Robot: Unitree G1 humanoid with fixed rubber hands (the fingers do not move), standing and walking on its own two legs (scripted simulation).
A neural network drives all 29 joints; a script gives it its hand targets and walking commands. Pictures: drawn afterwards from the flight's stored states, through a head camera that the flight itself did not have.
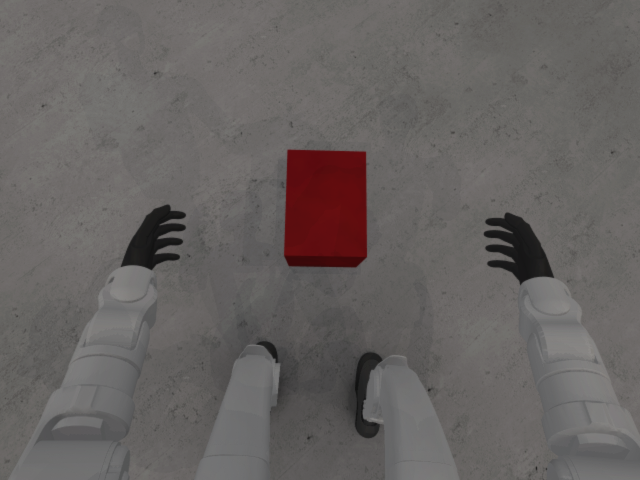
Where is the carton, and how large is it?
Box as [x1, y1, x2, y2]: [284, 150, 366, 266]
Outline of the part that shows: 287,150 284,256 288,264 303,266 356,266 366,256 365,152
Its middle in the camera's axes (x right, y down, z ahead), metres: +0.01 -0.06 +1.00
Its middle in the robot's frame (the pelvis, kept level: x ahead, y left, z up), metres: +0.54 +0.01 -0.59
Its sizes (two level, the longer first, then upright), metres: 0.252 0.186 0.209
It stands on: the floor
